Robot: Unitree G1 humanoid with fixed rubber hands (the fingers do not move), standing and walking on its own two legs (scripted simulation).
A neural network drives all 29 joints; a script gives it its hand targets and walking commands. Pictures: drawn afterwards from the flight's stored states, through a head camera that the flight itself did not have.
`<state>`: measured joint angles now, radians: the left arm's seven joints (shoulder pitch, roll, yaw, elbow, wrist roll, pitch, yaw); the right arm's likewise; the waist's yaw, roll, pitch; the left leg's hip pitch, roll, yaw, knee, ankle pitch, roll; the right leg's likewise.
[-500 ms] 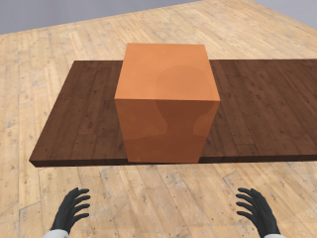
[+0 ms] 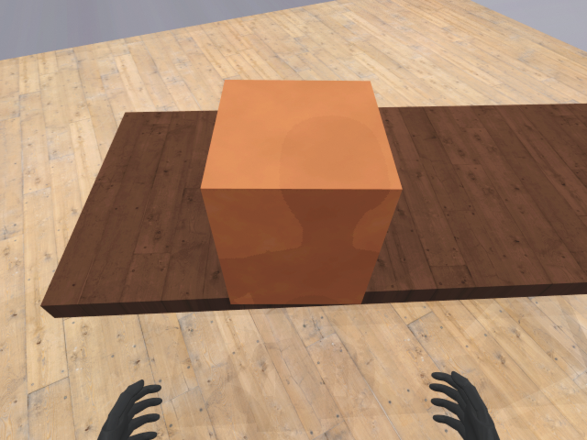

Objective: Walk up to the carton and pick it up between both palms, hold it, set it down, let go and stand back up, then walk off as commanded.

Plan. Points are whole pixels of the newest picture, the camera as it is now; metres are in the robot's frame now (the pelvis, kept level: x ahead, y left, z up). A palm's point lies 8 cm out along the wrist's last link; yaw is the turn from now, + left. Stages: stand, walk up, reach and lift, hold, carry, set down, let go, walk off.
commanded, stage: set down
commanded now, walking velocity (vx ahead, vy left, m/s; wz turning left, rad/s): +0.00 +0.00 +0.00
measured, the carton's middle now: (296, 198) +0.43 +0.00 +0.10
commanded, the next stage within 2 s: let go in 0.32 s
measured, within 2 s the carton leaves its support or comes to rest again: neither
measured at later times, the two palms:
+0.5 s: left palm out of the picture +0.15 +0.23 -0.08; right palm (468, 434) +0.16 -0.23 -0.09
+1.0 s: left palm out of the picture +0.14 +0.27 -0.09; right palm out of the picture +0.14 -0.26 -0.10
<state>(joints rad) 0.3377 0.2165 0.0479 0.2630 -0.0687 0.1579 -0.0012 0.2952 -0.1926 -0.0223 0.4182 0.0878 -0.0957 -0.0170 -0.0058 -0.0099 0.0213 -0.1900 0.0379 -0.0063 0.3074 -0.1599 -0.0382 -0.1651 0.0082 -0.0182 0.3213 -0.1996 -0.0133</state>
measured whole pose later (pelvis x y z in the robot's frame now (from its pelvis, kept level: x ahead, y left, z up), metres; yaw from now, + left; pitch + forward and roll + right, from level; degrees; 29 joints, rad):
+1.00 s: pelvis +0.01 +0.00 +0.00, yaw +0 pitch +1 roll +0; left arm 0.23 0.31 0.05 0.61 0.03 0.03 0.00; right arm 0.16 -0.27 -0.02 0.84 0.00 -0.11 0.01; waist 0.01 -0.03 0.00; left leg -0.19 0.04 -0.01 0.38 -0.21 -0.04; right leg -0.16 0.01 -0.02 0.39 -0.25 -0.01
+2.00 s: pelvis +0.00 +0.00 -0.01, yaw +0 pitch +0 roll +0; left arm 0.23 0.38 0.05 0.91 0.03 -0.01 -0.01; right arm 0.18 -0.34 -0.02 0.96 0.00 -0.04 0.01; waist 0.00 0.00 0.00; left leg -0.19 0.04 -0.01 0.41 -0.22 -0.03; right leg -0.16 0.01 -0.02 0.42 -0.25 -0.02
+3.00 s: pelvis -0.20 -0.01 -0.03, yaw -6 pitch -6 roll +5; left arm 0.20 0.42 0.05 0.75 0.04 0.05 0.00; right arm 0.17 -0.44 -0.04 0.77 0.00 0.06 -0.02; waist 0.02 0.08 0.23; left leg -0.45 -0.12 -0.19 1.10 -0.37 0.02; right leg -0.31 0.07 0.00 0.73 -0.31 -0.10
